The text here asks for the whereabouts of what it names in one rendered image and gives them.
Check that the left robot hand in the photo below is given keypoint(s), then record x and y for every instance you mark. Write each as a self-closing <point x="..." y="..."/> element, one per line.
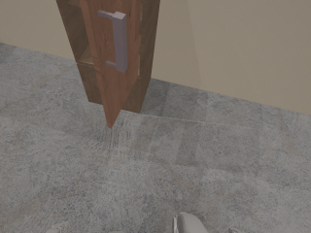
<point x="60" y="227"/>

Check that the robot right thigh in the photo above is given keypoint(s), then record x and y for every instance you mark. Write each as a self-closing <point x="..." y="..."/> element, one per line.
<point x="187" y="223"/>

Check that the handle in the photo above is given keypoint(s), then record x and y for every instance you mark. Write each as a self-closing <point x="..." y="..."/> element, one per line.
<point x="120" y="39"/>

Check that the cupboard door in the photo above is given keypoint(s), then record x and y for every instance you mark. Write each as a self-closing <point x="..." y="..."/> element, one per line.
<point x="114" y="86"/>

